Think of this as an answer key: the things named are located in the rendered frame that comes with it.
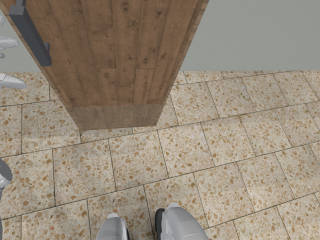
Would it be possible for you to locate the right robot foot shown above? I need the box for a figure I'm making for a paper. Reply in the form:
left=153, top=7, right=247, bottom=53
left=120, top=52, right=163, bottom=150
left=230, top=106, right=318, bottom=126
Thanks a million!
left=155, top=208, right=165, bottom=240

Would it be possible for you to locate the cupboard door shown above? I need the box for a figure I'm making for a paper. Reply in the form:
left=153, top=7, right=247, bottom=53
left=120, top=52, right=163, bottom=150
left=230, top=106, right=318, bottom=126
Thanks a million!
left=1, top=0, right=204, bottom=108

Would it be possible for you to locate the robot right thigh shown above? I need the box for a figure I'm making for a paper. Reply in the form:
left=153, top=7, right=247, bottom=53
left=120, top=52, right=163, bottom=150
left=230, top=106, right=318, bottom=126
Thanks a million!
left=162, top=207, right=210, bottom=240

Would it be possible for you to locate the robot left hand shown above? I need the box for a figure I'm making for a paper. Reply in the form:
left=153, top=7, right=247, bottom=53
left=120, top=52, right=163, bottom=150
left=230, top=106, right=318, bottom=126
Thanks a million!
left=0, top=15, right=27, bottom=90

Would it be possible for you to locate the left robot upper arm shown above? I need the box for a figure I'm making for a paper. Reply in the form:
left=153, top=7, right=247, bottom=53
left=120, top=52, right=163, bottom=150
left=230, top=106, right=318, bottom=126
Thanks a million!
left=0, top=157, right=13, bottom=240

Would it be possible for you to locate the handle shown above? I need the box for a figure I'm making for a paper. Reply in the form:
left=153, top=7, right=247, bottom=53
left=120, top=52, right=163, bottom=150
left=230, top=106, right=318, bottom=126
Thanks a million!
left=9, top=0, right=52, bottom=67

